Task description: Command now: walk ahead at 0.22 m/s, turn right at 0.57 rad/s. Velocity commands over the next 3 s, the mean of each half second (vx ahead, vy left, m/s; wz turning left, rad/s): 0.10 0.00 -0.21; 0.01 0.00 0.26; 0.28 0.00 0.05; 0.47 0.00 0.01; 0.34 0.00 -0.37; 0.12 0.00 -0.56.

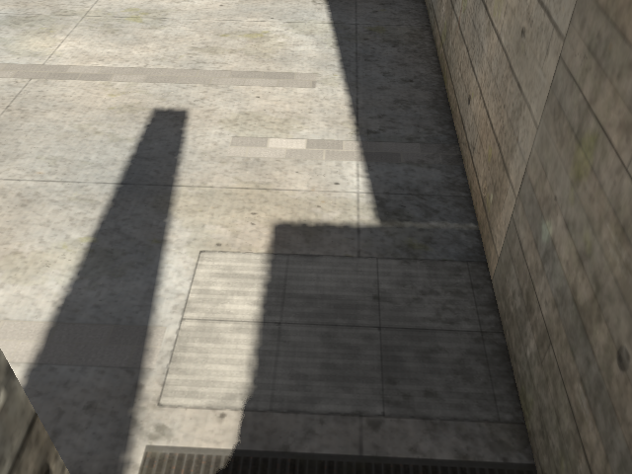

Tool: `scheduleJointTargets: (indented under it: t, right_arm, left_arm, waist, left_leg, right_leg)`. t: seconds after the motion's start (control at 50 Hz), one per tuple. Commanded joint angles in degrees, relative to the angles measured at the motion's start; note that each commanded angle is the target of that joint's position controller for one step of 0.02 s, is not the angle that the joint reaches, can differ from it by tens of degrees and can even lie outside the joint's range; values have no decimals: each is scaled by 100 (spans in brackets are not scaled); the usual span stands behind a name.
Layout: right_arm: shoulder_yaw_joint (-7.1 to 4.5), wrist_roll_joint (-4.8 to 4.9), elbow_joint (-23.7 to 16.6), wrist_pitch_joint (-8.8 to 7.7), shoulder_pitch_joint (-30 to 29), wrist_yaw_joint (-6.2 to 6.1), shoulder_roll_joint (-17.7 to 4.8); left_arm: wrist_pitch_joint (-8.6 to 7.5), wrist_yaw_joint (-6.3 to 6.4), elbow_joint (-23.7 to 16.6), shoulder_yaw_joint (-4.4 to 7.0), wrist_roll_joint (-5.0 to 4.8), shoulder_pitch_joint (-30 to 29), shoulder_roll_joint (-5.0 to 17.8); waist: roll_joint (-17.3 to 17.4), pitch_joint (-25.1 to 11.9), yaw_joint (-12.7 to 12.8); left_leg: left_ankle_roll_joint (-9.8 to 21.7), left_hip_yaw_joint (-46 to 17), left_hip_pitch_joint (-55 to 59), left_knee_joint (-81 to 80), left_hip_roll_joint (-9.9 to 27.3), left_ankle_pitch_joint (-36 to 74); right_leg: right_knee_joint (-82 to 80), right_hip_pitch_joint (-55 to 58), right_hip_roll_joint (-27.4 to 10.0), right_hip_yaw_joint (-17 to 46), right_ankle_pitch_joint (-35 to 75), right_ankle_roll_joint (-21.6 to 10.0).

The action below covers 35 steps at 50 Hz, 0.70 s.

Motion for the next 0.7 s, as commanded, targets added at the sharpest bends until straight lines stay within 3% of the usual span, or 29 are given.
scheduleJointTargets:
  t: [0.02, 0.04, 0.06, 0.08, 0.1, 0.12, 0.16, 0.18, 0.2, 0.22, 0.24, 0.28, 0.3, 0.32, 0.34, 0.38, 0.42, 0.44, 0.46, 0.48, 0.5, 0.52, 0.54, 0.56, 0.58, 0.6, 0.64, 0.66, 0.7]
  right_arm:
    - [93, -43, 372, 95, 1285, 148, -162]
    - [-35, -177, 502, 106, 1194, 33, -613]
    - [-129, -390, 512, 176, 976, -201, -970]
    - [144, -446, 376, 231, 630, -440, -453]
    - [340, -471, 340, 355, 363, -564, -266]
    - [417, -430, 263, 405, 327, -600, -368]
    - [509, -278, 272, 395, 162, -560, -504]
    - [449, -180, 234, 403, 381, -549, -642]
    - [440, -99, 410, 387, 1017, -630, -539]
    - [450, -103, 548, 407, 1546, -681, -380]
    - [380, -156, 635, 421, 1960, -707, -391]
    - [198, -230, 728, 420, 2379, -751, -519]
    - [152, -219, 752, 389, 2320, -736, -472]
    - [107, -140, 610, 335, 1885, -725, -423]
    - [105, -48, 552, 326, 1681, -718, -346]
    - [3, 76, 321, 342, 1163, -667, -532]
    - [-115, 103, 138, 425, 655, -565, -660]
    - [68, 130, 76, 492, 585, -570, -50]
    - [103, 137, -131, 589, 703, -619, 83]
    - [54, 200, -60, 600, 1122, -601, 80]
    - [143, 194, 189, 606, 1607, -538, 301]
    - [160, 94, 603, 585, 2402, -495, 400]
    - [231, -30, 815, 561, 2554, -486, 572]
    - [179, 3, 744, 503, 2279, -531, 394]
    - [184, 54, 535, 443, 1401, -600, 123]
    - [107, 60, 270, 437, 963, -623, -151]
    - [-95, 82, 116, 457, 1120, -648, -601]
    - [-135, 142, 91, 492, 1306, -704, -515]
    - [-192, 168, 30, 524, 1627, -789, -565]
  left_arm:
    - [85, 88, -850, 75, 0, 287, 138]
    - [172, 93, -1076, -15, 41, -146, -54]
    - [327, 71, -1568, -118, -12, -1022, -91]
    - [437, 67, -1897, -128, 41, -1644, 43]
    - [526, 10, -1935, -188, 48, -1540, -226]
    - [555, -34, -1800, -222, 145, -1186, -363]
    - [515, -135, -1530, -214, 108, -506, -379]
    - [539, -137, -1640, -139, 133, -778, -156]
    - [555, -130, -1732, -104, 77, -1290, -60]
    - [571, -139, -1871, -105, 50, -1708, -83]
    - [534, -178, -1979, -101, 39, -2024, -87]
    - [376, -320, -2058, -35, 1, -2341, 16]
    - [333, -379, -1992, 10, 5, -2267, 93]
    - [258, -412, -1873, 93, -20, -2081, 192]
    - [216, -450, -1765, 86, -3, -2004, 155]
    - [151, -546, -1557, 59, 48, -1711, 141]
    - [60, -599, -1157, 86, 107, -974, 233]
    - [36, -549, -831, 102, 51, -369, 338]
    - [103, -478, -387, 217, 163, 112, 965]
    - [102, -534, -347, 141, 176, -226, 878]
    - [138, -576, -665, 4, 113, -1260, 511]
    - [180, -586, -1053, -29, 137, -2369, 312]
    - [165, -541, -1107, 27, 55, -2506, 243]
    - [100, -494, -1118, 22, -69, -2651, 133]
    - [-38, -396, -1137, 38, -109, -2534, 173]
    - [-154, -327, -1013, 96, -28, -2270, 370]
    - [-248, -295, -861, 175, 54, -2011, 451]
    - [-163, -330, -723, 186, 196, -1854, 316]
    - [-136, -351, -1076, 189, 252, -2327, 269]
  waist:
    - [481, 493, 409]
    - [785, 343, 420]
    - [718, 792, 351]
    - [139, 1042, 422]
    - [-95, 837, 679]
    - [-213, 571, 796]
    - [111, 192, 978]
    - [115, 339, 782]
    - [378, 540, 260]
    - [373, 682, -69]
    - [450, 789, -310]
    - [636, 869, -520]
    - [754, 971, -457]
    - [741, 1089, -210]
    - [703, 1107, -136]
    - [755, 1019, -41]
    - [686, 687, 271]
    - [205, 673, 491]
    - [-2111, 1076, 405]
    - [-3073, 1145, 6]
    - [-2930, 1167, -456]
    - [-2220, 948, -911]
    - [-1636, 813, -736]
    - [-787, 1019, -706]
    - [-10, 1180, -159]
    - [-7, 1028, -64]
    - [47, 610, -154]
    - [23, 552, -337]
    - [686, 527, -555]
  left_leg:
    - [1214, -1491, 1807, -17, 1776, 5708]
    - [1596, -2231, 1396, -135, 2277, 4545]
    - [1889, -2968, 332, -823, 2712, 3286]
    - [1823, -2775, -630, -598, 2462, 3084]
    - [1684, -2326, -1014, -398, 2080, 2879]
    - [1485, -1805, -1100, -260, 1738, 3038]
    - [1221, -1452, -1347, -289, 1505, 2281]
    - [1174, -1239, -1170, -271, 1270, 1591]
    - [1165, -1453, -412, 14, 1320, 769]
    - [1200, -1612, 317, 135, 1329, 313]
    - [1240, -1810, 826, 140, 1360, -122]
    - [1329, -2163, 1271, 175, 1468, -814]
    - [1319, -2178, 1018, 298, 1467, -952]
    - [1302, -2062, 364, 448, 1454, -729]
    - [1194, -1779, -46, 611, 1326, -652]
    - [946, -1344, -1149, 668, 1136, -906]
    - [478, -596, -1869, 1313, 612, -1232]
    - [-59, 368, -2214, 2221, -13, -1837]
    - [-631, 1478, -2100, 3798, -681, -2717]
    - [-587, 1184, -1842, 3887, -545, -2546]
    - [-468, 957, -1119, 2380, -358, -2277]
    - [-301, 969, 54, 1204, -435, -2186]
    - [-110, 661, 672, 764, -252, -1867]
    - [144, -27, -269, 584, 210, -1842]
    - [320, -599, -91, 511, 331, -1328]
    - [346, -657, 127, 816, 396, -546]
    - [304, -647, 589, 1107, 341, 10]
    - [463, -682, 684, 1378, 268, 36]
    - [741, -1258, 814, 1275, 366, 615]
  right_leg:
    - [568, -3433, -538, -23, 1359, 26]
    - [700, -3742, -794, 248, 1817, 52]
    - [-379, -3718, -982, 579, 2548, 171]
    - [-914, -3349, -950, 742, 3252, 374]
    - [-1633, -2675, -1017, 518, 3820, 478]
    - [-2125, -2046, -1134, 186, 4528, 548]
    - [-2092, -855, -1332, 17, 5364, 644]
    - [-2545, -896, -1263, -129, 5740, 617]
    - [-2585, -1721, -1267, 227, 5714, 644]
    - [-3031, -2504, -1295, 557, 5371, 631]
    - [-3534, -2921, -1351, 753, 5116, 609]
    - [-4289, -3139, -1495, 974, 4997, 566]
    - [-4527, -2862, -1575, 1004, 5120, 559]
    - [-4797, -2239, -1729, 855, 5440, 529]
    - [-5031, -1734, -1787, 448, 5664, 535]
    - [-5472, -212, -1838, -401, 5746, 503]
    - [-6500, 1615, -1652, -959, 5470, 300]
    - [-7674, 2164, -1642, -941, 5129, 315]
    - [-10004, 1153, -1862, 409, 3380, 405]
    - [-10450, 714, -2214, 1419, 1791, 186]
    - [-10166, 403, -2188, 997, 1965, 326]
    - [-9905, 322, -1926, 95, 2733, 696]
    - [-9426, 241, -1789, -318, 3638, 919]
    - [-8728, 841, -1693, -790, 5761, 880]
    - [-8612, 522, -1716, -780, 5651, 772]
    - [-8788, 570, -1776, -710, 6254, 660]
    - [-8825, 727, -1669, -845, 6687, 559]
    - [-8881, 595, -1497, -859, 7057, 527]
    - [-8227, -50, -1358, -871, 6121, 376]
